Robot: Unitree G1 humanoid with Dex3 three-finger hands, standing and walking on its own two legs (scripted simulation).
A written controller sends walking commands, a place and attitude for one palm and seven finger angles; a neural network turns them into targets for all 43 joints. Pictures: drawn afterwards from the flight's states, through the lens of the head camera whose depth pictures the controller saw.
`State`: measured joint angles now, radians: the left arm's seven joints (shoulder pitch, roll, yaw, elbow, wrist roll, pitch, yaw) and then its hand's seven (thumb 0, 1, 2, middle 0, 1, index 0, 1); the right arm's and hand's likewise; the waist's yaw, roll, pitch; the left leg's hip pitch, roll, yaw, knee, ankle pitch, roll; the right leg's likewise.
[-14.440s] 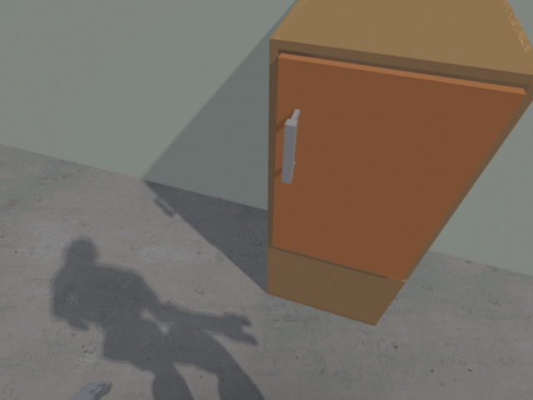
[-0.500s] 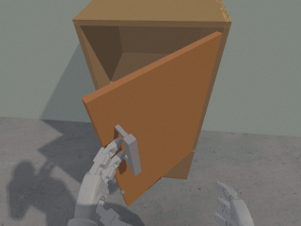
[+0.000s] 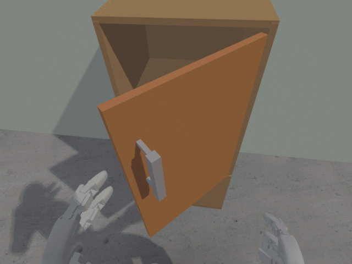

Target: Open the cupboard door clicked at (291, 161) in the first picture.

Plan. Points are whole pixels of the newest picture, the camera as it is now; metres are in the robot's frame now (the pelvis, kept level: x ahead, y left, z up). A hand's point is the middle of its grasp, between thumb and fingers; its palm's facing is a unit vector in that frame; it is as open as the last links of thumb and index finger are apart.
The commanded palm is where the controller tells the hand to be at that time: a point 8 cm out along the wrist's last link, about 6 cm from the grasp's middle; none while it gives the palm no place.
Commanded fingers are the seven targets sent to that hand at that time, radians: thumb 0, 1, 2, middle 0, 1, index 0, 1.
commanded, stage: slide the hand sideways off the handle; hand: left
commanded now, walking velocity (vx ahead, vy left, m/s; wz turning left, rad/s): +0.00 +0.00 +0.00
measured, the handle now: (151, 171) +0.28 +0.07 +0.10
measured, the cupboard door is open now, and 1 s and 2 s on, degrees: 46 46 46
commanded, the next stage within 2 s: draw the hand back to the body in 0.02 s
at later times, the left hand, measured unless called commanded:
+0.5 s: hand (79, 232) +0.15 +0.16 +0.13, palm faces -0.07 -0.99 -0.07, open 16.3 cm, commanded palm +0.12 +0.23 +0.15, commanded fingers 0.00 -0.50 0.30 -0.15 -0.30 -0.15 -0.30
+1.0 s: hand (26, 195) +0.19 +0.25 +0.17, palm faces +0.30 -0.88 -0.37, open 13.0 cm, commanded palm +0.14 +0.30 +0.20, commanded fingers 0.00 0.38 0.68 -0.18 -0.30 -0.18 -0.30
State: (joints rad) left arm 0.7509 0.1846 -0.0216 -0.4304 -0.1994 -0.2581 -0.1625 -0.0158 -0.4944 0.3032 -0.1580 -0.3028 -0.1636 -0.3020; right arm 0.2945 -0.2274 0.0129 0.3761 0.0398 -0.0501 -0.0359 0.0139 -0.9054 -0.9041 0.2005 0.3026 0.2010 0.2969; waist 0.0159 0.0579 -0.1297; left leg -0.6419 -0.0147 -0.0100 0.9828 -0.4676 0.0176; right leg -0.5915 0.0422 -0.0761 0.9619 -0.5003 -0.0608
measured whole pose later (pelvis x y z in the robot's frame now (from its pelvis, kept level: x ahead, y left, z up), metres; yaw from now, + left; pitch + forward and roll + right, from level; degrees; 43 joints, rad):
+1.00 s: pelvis +0.02 +0.03 +0.05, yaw +0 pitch -1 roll -1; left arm 0.61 0.33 0.16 -0.52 -0.06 -0.01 0.12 -0.01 0.05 0.54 -0.17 -0.30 -0.18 -0.30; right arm 0.25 -0.23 0.07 0.55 0.02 -0.12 -0.10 0.01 -0.90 -0.90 0.20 0.30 0.20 0.30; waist 0.06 0.07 -0.04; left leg -0.27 -0.05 0.01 0.61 -0.33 0.06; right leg -0.21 0.02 -0.04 0.56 -0.34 -0.01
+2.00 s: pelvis +0.01 +0.01 +0.06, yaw -1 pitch -2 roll -1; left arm 0.47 0.37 0.38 -0.39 -0.06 -0.11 0.11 0.01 0.90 0.90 -0.21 -0.30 -0.21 -0.30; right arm 0.17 -0.24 0.02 0.60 0.01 -0.03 -0.07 0.01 -0.90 -0.90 0.20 0.30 0.20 0.30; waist 0.03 0.07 0.02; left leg -0.19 -0.02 0.01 0.45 -0.23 0.03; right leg -0.13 0.05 -0.04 0.38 -0.23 -0.04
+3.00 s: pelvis -0.16 +0.07 +0.05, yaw +2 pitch +1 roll -2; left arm 0.49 0.45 0.42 -0.56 -0.03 -0.20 0.13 0.01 0.89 0.90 -0.21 -0.30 -0.21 -0.30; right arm 0.13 -0.19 -0.01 0.61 0.01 -0.06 -0.07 0.01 -0.90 -0.90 0.20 0.30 0.20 0.30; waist 0.02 -0.06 0.06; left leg -0.39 -0.03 0.04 0.56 -0.19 0.07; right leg -0.35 0.04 0.09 0.67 -0.32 0.02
